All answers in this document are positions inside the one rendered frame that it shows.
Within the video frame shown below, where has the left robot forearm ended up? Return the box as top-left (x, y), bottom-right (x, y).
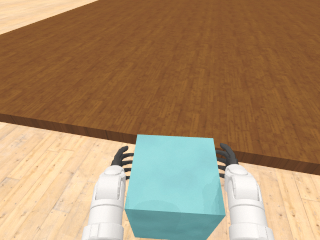
top-left (81, 165), bottom-right (126, 240)

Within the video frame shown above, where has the carton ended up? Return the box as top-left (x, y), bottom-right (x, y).
top-left (124, 134), bottom-right (226, 240)

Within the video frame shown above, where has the right robot forearm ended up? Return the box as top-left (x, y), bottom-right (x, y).
top-left (224, 164), bottom-right (275, 240)

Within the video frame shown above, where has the left robot hand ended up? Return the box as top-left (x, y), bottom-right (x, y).
top-left (110, 146), bottom-right (134, 180)

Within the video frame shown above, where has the right robot hand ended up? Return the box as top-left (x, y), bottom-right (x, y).
top-left (215, 143), bottom-right (239, 178)

